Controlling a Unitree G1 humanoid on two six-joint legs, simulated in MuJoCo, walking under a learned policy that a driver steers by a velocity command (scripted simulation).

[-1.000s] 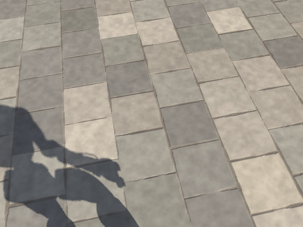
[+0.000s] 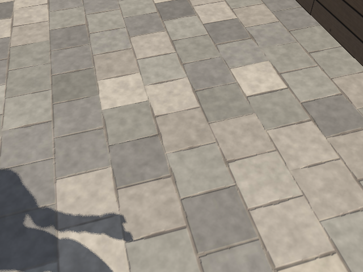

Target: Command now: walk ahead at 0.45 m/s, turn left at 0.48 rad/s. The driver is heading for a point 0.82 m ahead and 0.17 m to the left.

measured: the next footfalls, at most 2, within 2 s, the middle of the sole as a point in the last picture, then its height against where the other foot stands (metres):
left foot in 0.20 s outside the picture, level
right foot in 0.68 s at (192, 255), level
